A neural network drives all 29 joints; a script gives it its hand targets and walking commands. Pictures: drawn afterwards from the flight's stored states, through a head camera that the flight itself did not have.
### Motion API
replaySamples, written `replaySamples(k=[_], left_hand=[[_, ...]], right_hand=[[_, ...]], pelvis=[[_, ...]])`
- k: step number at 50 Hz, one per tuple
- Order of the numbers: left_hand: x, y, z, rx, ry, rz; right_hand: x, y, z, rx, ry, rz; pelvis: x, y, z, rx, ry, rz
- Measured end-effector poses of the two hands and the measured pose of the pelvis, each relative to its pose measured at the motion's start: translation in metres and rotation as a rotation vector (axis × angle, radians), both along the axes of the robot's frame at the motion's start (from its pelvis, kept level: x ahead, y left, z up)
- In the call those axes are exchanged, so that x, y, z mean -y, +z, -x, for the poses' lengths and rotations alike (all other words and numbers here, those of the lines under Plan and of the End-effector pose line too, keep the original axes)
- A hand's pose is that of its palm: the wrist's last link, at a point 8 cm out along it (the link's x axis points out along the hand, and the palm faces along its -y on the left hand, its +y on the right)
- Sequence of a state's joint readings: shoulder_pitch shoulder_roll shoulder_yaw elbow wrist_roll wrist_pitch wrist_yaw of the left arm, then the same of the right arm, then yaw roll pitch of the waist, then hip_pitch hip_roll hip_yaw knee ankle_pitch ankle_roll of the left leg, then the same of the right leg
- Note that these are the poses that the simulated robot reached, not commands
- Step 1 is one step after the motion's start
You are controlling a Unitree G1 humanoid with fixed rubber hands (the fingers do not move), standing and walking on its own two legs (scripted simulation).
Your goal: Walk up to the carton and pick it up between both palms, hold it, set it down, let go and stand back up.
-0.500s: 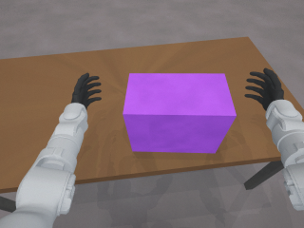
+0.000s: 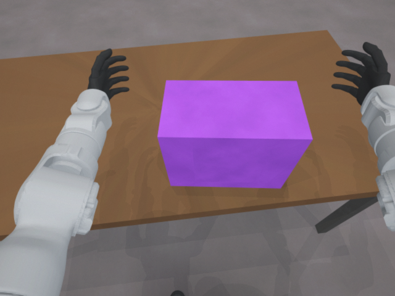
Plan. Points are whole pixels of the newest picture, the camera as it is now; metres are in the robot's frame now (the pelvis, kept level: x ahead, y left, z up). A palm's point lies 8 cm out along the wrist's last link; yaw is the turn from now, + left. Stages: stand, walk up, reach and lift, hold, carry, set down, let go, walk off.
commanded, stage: reach and lift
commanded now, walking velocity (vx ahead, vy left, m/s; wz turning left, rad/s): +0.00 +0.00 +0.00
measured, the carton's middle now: (227, 138) +0.50 -0.01 -0.03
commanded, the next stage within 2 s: none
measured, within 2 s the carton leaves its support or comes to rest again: neither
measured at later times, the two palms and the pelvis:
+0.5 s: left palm (123, 135) +0.46 +0.23 +0.01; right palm (328, 135) +0.48 -0.23 +0.02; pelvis -0.01 +0.00 -0.03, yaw -1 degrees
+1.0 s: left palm (134, 130) +0.47 +0.21 +0.02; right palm (324, 131) +0.48 -0.22 +0.03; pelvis +0.00 +0.00 -0.03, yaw -2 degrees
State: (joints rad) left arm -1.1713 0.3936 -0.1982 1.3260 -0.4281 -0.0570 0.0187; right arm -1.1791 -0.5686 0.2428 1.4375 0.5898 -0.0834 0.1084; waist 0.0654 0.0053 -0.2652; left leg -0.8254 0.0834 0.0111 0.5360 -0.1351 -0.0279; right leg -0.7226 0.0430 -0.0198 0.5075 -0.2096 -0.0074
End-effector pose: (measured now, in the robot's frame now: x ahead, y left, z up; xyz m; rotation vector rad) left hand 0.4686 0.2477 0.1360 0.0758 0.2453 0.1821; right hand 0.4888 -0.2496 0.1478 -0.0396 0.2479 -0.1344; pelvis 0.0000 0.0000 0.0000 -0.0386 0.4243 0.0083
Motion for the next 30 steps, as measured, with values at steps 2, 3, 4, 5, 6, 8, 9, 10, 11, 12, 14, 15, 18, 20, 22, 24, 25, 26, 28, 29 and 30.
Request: replaySamples(k=[2,3,4,5,6,8,9,10,11,12,14,15,18,20,22,24,25,26,28,29,30], left_hand=[[0.0,-0.006,0.0,-0.006,0.0,-0.002],[0.0,-0.01,0.0,-0.008,0.0,-0.003],[0.0,-0.014,0.001,-0.011,0.0,-0.007],[0.0,-0.019,0.002,-0.017,0.001,-0.01],[-0.001,-0.025,0.003,-0.025,0.002,-0.012],[-0.001,-0.037,0.006,-0.035,0.003,-0.013],[-0.001,-0.043,0.008,-0.038,0.004,-0.013],[-0.001,-0.049,0.009,-0.041,0.005,-0.014],[-0.001,-0.056,0.01,-0.043,0.007,-0.015],[0.0,-0.062,0.011,-0.046,0.007,-0.017],[0.001,-0.074,0.013,-0.05,0.005,-0.02],[0.002,-0.08,0.014,-0.052,0.002,-0.022],[0.004,-0.096,0.015,-0.058,0.001,-0.014],[0.006,-0.106,0.015,-0.059,-0.001,-0.012],[0.008,-0.114,0.014,-0.052,-0.008,-0.018],[0.011,-0.12,0.013,-0.044,-0.017,-0.022],[0.013,-0.122,0.012,-0.043,-0.021,-0.022],[0.015,-0.124,0.011,-0.041,-0.024,-0.019],[0.019,-0.127,0.009,-0.042,-0.033,-0.016],[0.021,-0.128,0.009,-0.044,-0.033,-0.011],[0.023,-0.129,0.008,-0.046,-0.034,-0.006]], right_hand=[[0.001,-0.003,0.0,-0.003,0.0,0.013],[0.0,-0.005,0.0,-0.002,0.0,0.014],[0.0,-0.008,0.0,-0.002,0.001,0.017],[0.0,-0.012,0.001,-0.004,0.001,0.019],[-0.001,-0.017,0.002,-0.01,0.0,0.02],[-0.003,-0.029,0.003,-0.02,0.003,0.023],[-0.004,-0.035,0.004,-0.025,0.007,0.025],[-0.006,-0.042,0.004,-0.032,0.012,0.027],[-0.008,-0.049,0.005,-0.037,0.016,0.026],[-0.009,-0.056,0.006,-0.042,0.02,0.024],[-0.013,-0.071,0.007,-0.048,0.025,0.016],[-0.015,-0.078,0.008,-0.052,0.027,0.014],[-0.018,-0.099,0.01,-0.061,0.028,0.019],[-0.02,-0.11,0.01,-0.06,0.027,0.021],[-0.021,-0.119,0.011,-0.056,0.026,0.017],[-0.022,-0.127,0.01,-0.052,0.029,0.016],[-0.022,-0.13,0.01,-0.05,0.031,0.013],[-0.022,-0.132,0.01,-0.046,0.033,0.012],[-0.021,-0.135,0.009,-0.039,0.037,0.012],[-0.021,-0.136,0.009,-0.039,0.036,0.013],[-0.02,-0.137,0.008,-0.039,0.035,0.015]], pelvis=[[0.0,-0.001,0.0,-0.008,-0.003,-0.001],[0.0,-0.001,0.0,-0.012,-0.004,-0.002],[0.0,-0.002,0.0,-0.016,-0.005,-0.002],[0.0,-0.002,0.0,-0.019,-0.006,-0.002],[0.0,-0.002,0.0,-0.023,-0.006,-0.002],[0.0,-0.004,0.0,-0.034,-0.005,-0.003],[0.0,-0.005,0.0,-0.042,-0.004,-0.003],[0.0,-0.006,0.001,-0.049,-0.004,-0.003],[0.0,-0.007,0.001,-0.058,-0.004,-0.002],[0.0,-0.008,0.001,-0.067,-0.004,-0.001],[0.0,-0.011,0.001,-0.088,-0.003,0.001],[0.0,-0.012,0.001,-0.097,-0.003,0.002],[0.0,-0.017,0.003,-0.123,-0.005,0.004],[-0.001,-0.02,0.004,-0.142,-0.008,0.005],[-0.001,-0.023,0.005,-0.16,-0.009,0.006],[-0.001,-0.025,0.006,-0.177,-0.012,0.007],[-0.001,-0.026,0.006,-0.185,-0.014,0.007],[-0.002,-0.027,0.006,-0.192,-0.015,0.008],[-0.002,-0.028,0.006,-0.2,-0.018,0.008],[-0.002,-0.029,0.007,-0.2,-0.021,0.006],[-0.002,-0.029,0.007,-0.201,-0.024,0.005]])
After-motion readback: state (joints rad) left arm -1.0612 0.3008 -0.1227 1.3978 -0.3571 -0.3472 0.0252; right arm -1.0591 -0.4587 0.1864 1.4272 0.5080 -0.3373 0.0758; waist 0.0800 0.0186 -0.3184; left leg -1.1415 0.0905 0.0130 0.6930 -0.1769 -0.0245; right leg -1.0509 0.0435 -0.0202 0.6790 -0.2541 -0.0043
